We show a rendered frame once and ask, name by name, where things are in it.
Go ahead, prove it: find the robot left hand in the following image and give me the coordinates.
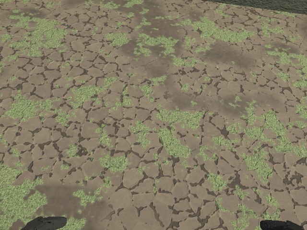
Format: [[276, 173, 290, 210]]
[[20, 217, 67, 230]]

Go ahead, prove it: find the robot right hand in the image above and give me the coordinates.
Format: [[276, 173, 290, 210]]
[[260, 219, 304, 230]]

